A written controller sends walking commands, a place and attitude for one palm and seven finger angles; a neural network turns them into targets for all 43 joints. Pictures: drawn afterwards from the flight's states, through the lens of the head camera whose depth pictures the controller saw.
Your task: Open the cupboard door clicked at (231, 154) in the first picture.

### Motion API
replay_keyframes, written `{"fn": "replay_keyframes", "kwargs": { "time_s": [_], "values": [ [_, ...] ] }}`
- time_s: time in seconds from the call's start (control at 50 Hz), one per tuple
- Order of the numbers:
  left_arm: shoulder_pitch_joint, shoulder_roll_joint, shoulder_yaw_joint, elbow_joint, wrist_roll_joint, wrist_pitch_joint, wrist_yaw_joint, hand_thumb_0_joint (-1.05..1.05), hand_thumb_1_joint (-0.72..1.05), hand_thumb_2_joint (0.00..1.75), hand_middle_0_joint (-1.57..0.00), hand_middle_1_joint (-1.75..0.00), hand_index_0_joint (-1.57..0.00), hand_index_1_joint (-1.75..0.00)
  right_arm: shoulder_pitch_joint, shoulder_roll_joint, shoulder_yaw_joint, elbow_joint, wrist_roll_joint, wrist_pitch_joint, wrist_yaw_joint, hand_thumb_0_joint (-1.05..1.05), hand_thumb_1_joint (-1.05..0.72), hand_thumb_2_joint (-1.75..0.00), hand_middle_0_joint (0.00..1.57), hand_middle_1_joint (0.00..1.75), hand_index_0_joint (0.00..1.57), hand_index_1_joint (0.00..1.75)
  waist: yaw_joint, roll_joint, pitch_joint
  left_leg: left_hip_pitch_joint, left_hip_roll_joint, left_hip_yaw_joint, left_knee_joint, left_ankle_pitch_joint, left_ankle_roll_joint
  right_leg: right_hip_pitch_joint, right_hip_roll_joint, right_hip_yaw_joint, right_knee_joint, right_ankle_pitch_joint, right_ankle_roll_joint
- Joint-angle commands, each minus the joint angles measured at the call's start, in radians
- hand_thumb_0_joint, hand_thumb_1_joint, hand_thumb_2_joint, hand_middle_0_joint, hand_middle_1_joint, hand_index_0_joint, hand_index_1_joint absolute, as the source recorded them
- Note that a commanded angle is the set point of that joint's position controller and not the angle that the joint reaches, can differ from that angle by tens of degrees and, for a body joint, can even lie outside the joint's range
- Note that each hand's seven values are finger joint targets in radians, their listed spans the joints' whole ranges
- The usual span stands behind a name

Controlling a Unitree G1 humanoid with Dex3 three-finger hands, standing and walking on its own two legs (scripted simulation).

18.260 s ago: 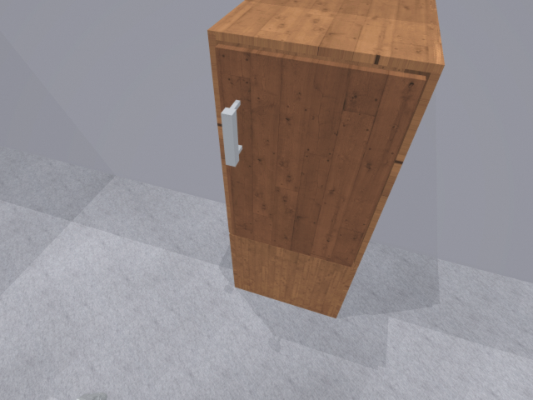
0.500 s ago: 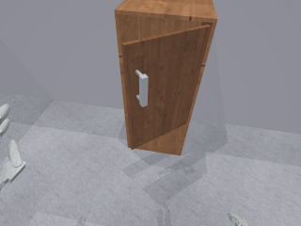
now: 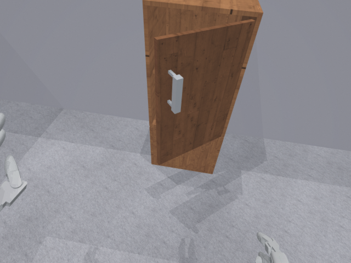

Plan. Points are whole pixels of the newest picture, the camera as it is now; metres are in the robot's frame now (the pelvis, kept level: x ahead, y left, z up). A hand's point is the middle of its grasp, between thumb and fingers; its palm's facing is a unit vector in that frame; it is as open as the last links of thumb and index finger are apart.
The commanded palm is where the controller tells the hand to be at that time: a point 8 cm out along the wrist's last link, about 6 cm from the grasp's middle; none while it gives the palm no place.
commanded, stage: let the arm hang, fingers relaxed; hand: left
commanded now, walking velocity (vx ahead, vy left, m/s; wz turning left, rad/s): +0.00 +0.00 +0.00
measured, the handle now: (173, 91) +0.62 +0.05 +0.07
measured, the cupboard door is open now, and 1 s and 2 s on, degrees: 41 41 41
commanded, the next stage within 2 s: look to check the result in 1.10 s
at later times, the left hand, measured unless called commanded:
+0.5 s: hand out of the picture -0.03 +0.20 -0.16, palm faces +0.09 -0.97 -0.24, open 7.1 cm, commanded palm none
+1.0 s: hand out of the picture -0.02 +0.16 -0.16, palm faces +0.10 -0.98 -0.18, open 7.4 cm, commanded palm none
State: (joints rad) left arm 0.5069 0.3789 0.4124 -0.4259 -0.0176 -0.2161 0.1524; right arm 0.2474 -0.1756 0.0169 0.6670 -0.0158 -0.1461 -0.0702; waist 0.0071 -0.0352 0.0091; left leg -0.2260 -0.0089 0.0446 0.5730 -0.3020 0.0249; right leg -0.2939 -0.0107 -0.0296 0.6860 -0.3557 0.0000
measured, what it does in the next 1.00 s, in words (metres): stands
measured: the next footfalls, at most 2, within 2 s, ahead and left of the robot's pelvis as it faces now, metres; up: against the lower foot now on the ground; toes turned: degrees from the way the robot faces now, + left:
none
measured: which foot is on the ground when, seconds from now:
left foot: down 0.00-1.00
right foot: down 0.00-1.00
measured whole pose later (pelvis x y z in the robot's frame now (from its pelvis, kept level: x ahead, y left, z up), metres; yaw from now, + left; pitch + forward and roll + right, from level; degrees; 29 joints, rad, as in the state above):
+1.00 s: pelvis -0.02 +0.00 +0.01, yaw +4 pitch -2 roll +0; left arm 0.26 0.13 0.01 1.14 0.01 0.01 0.03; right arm 0.28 -0.14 0.00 1.13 -0.02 0.01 -0.02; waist -0.01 0.02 0.04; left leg -0.22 -0.03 -0.02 0.44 -0.19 0.02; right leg -0.19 0.00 0.00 0.45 -0.24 0.00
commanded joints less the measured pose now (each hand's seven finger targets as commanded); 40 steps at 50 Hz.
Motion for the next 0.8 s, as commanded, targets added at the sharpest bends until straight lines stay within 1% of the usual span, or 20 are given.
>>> {"fn": "replay_keyframes", "kwargs": {
  "time_s": [0.0, 0.02, 0.04, 0.06, 0.08, 0.1, 0.12, 0.14, 0.16, 0.18, 0.2, 0.22, 0.24, 0.26, 0.28, 0.3, 0.42, 0.58, 0.64, 0.78],
  "values": [
    [-0.105, -0.13, -0.293, 0.56, 0.06, 0.22, -0.131, 0.0, 0.9, 0.9, -0.2, -0.3, -0.2, -0.3, -0.035, -0.2, -0.103, 0.069, -0.008, 0.023, 0.06, 0.0, -0.9, -0.9, 0.2, 0.3, 0.2, 0.3, -0.048, 0.177, -0.007, -0.014, 0.201, -0.231, -0.124, 0.642, 0.112, -0.167, -0.012, 0.039, 0.119, -0.114, 0.001],
    [-0.113, -0.168, -0.32, 0.584, 0.055, 0.232, -0.133, 0.0, 0.9, 0.9, -0.2, -0.3, -0.2, -0.3, -0.019, -0.173, -0.088, 0.059, -0.017, 0.042, 0.053, 0.0, -0.9, -0.9, 0.2, 0.3, 0.2, 0.3, -0.033, 0.112, -0.066, 0.053, 0.205, -0.234, -0.101, 0.772, 0.117, -0.141, 0.007, 0.03, 0.081, -0.125, 0.001],
    [-0.12, -0.155, -0.324, 0.628, 0.056, 0.23, -0.132, 0.0, 0.9, 0.9, -0.2, -0.3, -0.2, -0.3, -0.02, -0.172, -0.077, 0.055, -0.019, 0.057, 0.051, 0.0, -0.9, -0.9, 0.2, 0.3, 0.2, 0.3, -0.018, 0.045, -0.104, 0.051, 0.208, -0.252, -0.09, 0.762, 0.122, -0.075, 0.004, 0.027, 0.023, -0.092, 0.0],
    [-0.116, -0.131, -0.318, 0.696, 0.057, 0.223, -0.134, 0.0, 0.9, 0.9, -0.2, -0.3, -0.2, -0.3, -0.034, -0.171, -0.068, 0.062, -0.017, 0.07, 0.054, 0.0, -0.9, -0.9, 0.2, 0.3, 0.2, 0.3, 0.008, -0.032, -0.121, 0.03, 0.184, -0.22, -0.06, 0.703, 0.1, 0.02, -0.005, 0.032, -0.076, 0.051, -0.003],
    [-0.109, -0.095, -0.314, 0.775, 0.06, 0.214, -0.133, 0.0, 0.9, 0.9, -0.2, -0.3, -0.2, -0.3, -0.041, -0.157, -0.062, 0.071, -0.009, 0.079, 0.055, 0.0, -0.9, -0.9, 0.2, 0.3, 0.2, 0.3, 0.02, -0.14, -0.146, -0.028, 0.115, -0.157, -0.006, 0.558, 0.052, 0.142, -0.043, 0.086, -0.173, 0.346, -0.016],
    [-0.139, -0.041, -0.312, 0.843, 0.062, 0.207, -0.132, 0.0, 0.9, 0.9, -0.2, -0.3, -0.2, -0.3, -0.035, -0.129, -0.059, 0.082, 0.001, 0.089, 0.058, 0.0, -0.9, -0.9, 0.2, 0.3, 0.2, 0.3, 0.001, -0.227, -0.114, -0.1, 0.039, -0.094, 0.023, 0.281, 0.007, 0.173, -0.154, 0.208, -0.239, 0.492, -0.055],
    [-0.211, 0.004, -0.318, 0.9, 0.057, 0.21, -0.135, 0.0, 0.9, 0.9, -0.2, -0.3, -0.2, -0.3, -0.001, -0.126, -0.056, 0.105, 0.007, 0.105, 0.065, 0.0, -0.9, -0.9, 0.2, 0.3, 0.2, 0.3, -0.04, -0.131, -0.032, -0.07, 0.015, -0.08, -0.008, 0.1, -0.007, 0.064, -0.228, 0.231, -0.285, 0.432, -0.096],
    [-0.236, 0.0, -0.33, 0.958, 0.052, 0.213, -0.135, 0.0, 0.9, 0.9, -0.2, -0.3, -0.2, -0.3, -0.014, -0.112, -0.055, 0.123, -0.008, 0.123, 0.066, 0.0, -0.9, -0.9, 0.2, 0.3, 0.2, 0.3, -0.035, -0.127, -0.009, -0.047, 0.004, -0.06, -0.013, 0.123, -0.005, 0.039, -0.186, 0.219, -0.277, 0.419, -0.09],
    [-0.248, -0.016, -0.34, 1.029, 0.047, 0.209, -0.132, 0.0, 0.9, 0.9, -0.2, -0.3, -0.2, -0.3, -0.032, -0.112, -0.054, 0.148, -0.013, 0.133, 0.063, 0.0, -0.9, -0.9, 0.2, 0.3, 0.2, 0.3, -0.027, -0.17, -0.015, -0.031, 0.011, -0.067, -0.012, 0.164, -0.004, 0.051, -0.156, 0.198, -0.278, 0.452, -0.08],
    [-0.262, -0.023, -0.35, 1.092, 0.043, 0.207, -0.13, 0.0, 0.9, 0.9, -0.2, -0.3, -0.2, -0.3, -0.027, -0.114, -0.051, 0.174, -0.011, 0.137, 0.061, 0.0, -0.9, -0.9, 0.2, 0.3, 0.2, 0.3, -0.032, -0.127, -0.016, -0.008, 0.022, -0.074, -0.044, 0.182, -0.006, 0.056, -0.143, 0.177, -0.282, 0.425, -0.072],
    [-0.273, -0.031, -0.36, 1.148, 0.037, 0.208, -0.13, 0.0, 0.9, 0.9, -0.2, -0.3, -0.2, -0.3, -0.025, -0.114, -0.044, 0.201, -0.01, 0.137, 0.06, 0.0, -0.9, -0.9, 0.2, 0.3, 0.2, 0.3, -0.032, -0.015, -0.015, 0.023, 0.036, -0.094, -0.087, 0.23, -0.005, 0.047, -0.117, 0.162, -0.272, 0.361, -0.062],
    [-0.271, -0.036, -0.366, 1.197, 0.033, 0.21, -0.129, 0.0, 0.9, 0.9, -0.2, -0.3, -0.2, -0.3, -0.027, -0.111, -0.038, 0.224, -0.008, 0.135, 0.058, 0.0, -0.9, -0.9, 0.2, 0.3, 0.2, 0.3, -0.021, 0.088, -0.007, 0.019, 0.059, -0.12, -0.134, 0.278, 0.003, 0.067, -0.083, 0.134, -0.256, 0.309, -0.049],
    [-0.249, -0.048, -0.369, 1.248, 0.031, 0.21, -0.129, 0.0, 0.9, 0.9, -0.2, -0.3, -0.2, -0.3, -0.031, -0.115, -0.033, 0.245, -0.008, 0.132, 0.053, 0.0, -0.9, -0.9, 0.2, 0.3, 0.2, 0.3, -0.01, 0.164, -0.019, 0.01, 0.075, -0.14, -0.151, 0.285, 0.012, 0.096, -0.072, 0.13, -0.253, 0.274, -0.042],
    [-0.229, -0.053, -0.37, 1.296, 0.03, 0.21, -0.129, 0.0, 0.9, 0.9, -0.2, -0.3, -0.2, -0.3, -0.03, -0.109, -0.03, 0.266, -0.006, 0.132, 0.049, 0.0, -0.9, -0.9, 0.2, 0.3, 0.2, 0.3, -0.006, 0.18, -0.027, 0.008, 0.08, -0.146, -0.159, 0.273, 0.015, 0.116, -0.069, 0.126, -0.263, 0.253, -0.042],
    [-0.21, -0.097, -0.35, 1.315, 0.035, 0.209, -0.126, 0.0, 0.9, 0.9, -0.2, -0.3, -0.2, -0.3, -0.019, -0.095, -0.037, 0.272, -0.014, 0.133, 0.044, 0.0, -0.9, -0.9, 0.2, 0.3, 0.2, 0.3, -0.002, 0.223, -0.042, -0.002, 0.081, -0.152, -0.168, 0.24, 0.019, 0.134, -0.067, 0.115, -0.277, 0.235, -0.047],
    [-0.21, -0.087, -0.356, 1.343, 0.032, 0.21, -0.126, 0.0, 0.9, 0.9, -0.2, -0.3, -0.2, -0.3, -0.013, -0.093, -0.036, 0.289, -0.012, 0.136, 0.043, 0.0, -0.9, -0.9, 0.2, 0.3, 0.2, 0.3, -0.002, 0.219, -0.04, 0.001, 0.08, -0.154, -0.173, 0.221, 0.019, 0.138, -0.066, 0.112, -0.283, 0.231, -0.05],
    [-0.22, -0.091, -0.377, 1.46, 0.028, 0.212, -0.128, 0.0, 0.9, 0.9, -0.2, -0.3, -0.2, -0.3, 0.054, -0.093, -0.036, 0.366, -0.004, 0.149, 0.039, 0.0, -0.9, -0.9, 0.2, 0.3, 0.2, 0.3, -0.011, 0.058, 0.023, 0.002, 0.087, -0.163, -0.211, 0.134, 0.019, 0.106, -0.069, 0.095, -0.337, 0.148, -0.051],
    [-0.187, -0.097, -0.386, 1.537, 0.025, 0.215, -0.124, 0.0, 0.9, 0.9, -0.2, -0.3, -0.2, -0.3, 0.092, -0.084, -0.032, 0.425, -0.003, 0.152, 0.038, 0.0, -0.9, -0.9, 0.2, 0.3, 0.2, 0.3, -0.014, 0.049, 0.057, 0.005, 0.086, -0.163, -0.245, 0.072, 0.018, 0.074, -0.07, 0.096, -0.346, 0.088, -0.05],
    [-0.183, -0.1, -0.386, 1.547, 0.027, 0.216, -0.122, 0.0, 0.9, 0.9, -0.2, -0.3, -0.2, -0.3, 0.099, -0.072, -0.033, 0.435, -0.004, 0.154, 0.039, 0.0, -0.9, -0.9, 0.2, 0.3, 0.2, 0.3, -0.015, 0.021, 0.08, -0.008, 0.08, -0.16, -0.244, 0.051, 0.018, 0.057, -0.072, 0.097, -0.351, 0.059, -0.048],
    [-0.169, -0.123, -0.382, 1.549, 0.028, 0.212, -0.118, 0.0, 0.9, 0.9, -0.2, -0.3, -0.2, -0.3, 0.1, -0.055, -0.033, 0.441, -0.005, 0.149, 0.038, 0.0, -0.9, -0.9, 0.2, 0.3, 0.2, 0.3, -0.015, 0.045, 0.077, -0.009, 0.08, -0.161, -0.247, 0.065, 0.017, 0.052, -0.071, 0.1, -0.337, 0.085, -0.046]
  ]
}}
